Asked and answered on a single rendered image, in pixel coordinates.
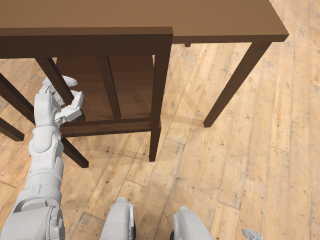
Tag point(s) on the chair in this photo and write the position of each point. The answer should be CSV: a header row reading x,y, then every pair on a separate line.
x,y
123,88

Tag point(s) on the table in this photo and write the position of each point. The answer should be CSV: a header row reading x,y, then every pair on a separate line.
x,y
192,22

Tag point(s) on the robot right shin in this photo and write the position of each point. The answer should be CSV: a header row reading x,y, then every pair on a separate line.
x,y
181,208

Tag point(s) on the right robot thigh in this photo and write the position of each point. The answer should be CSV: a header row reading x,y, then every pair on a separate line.
x,y
188,226

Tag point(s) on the left robot upper arm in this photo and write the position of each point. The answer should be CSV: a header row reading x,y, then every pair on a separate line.
x,y
45,223

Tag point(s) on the robot right hand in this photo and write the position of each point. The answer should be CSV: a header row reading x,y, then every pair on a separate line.
x,y
251,235

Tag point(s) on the robot left hand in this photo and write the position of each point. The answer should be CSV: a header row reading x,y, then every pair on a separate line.
x,y
46,105

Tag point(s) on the robot left forearm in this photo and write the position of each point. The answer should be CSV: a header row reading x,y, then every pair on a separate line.
x,y
44,178

